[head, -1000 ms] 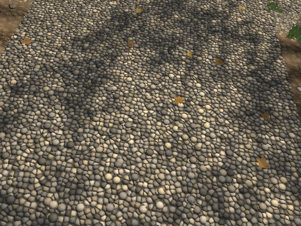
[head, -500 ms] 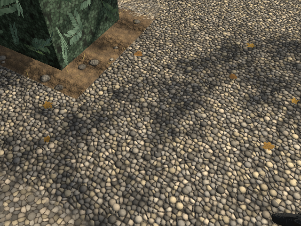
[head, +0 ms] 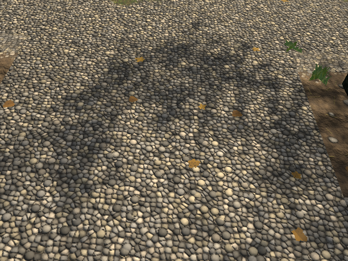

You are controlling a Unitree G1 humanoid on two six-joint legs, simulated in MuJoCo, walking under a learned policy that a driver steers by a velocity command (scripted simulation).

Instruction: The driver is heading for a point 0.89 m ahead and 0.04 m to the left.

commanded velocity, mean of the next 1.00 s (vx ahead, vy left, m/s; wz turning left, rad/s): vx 0.93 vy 0.00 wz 0.17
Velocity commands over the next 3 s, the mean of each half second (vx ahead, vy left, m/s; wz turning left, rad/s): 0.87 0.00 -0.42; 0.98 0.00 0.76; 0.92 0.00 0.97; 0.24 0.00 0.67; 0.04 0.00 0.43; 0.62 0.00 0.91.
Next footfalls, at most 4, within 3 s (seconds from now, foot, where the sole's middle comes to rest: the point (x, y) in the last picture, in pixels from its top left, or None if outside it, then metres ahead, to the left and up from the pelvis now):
0.24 right None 0.29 -0.14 -0.77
0.68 left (198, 213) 0.71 -0.16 -0.77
1.08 right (225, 140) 1.11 -0.35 -0.77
1.50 left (151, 103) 1.39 0.02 -0.77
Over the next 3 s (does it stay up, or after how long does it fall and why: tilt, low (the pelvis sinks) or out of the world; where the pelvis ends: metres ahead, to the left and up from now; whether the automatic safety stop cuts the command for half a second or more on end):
stays up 1.46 0.15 -0.02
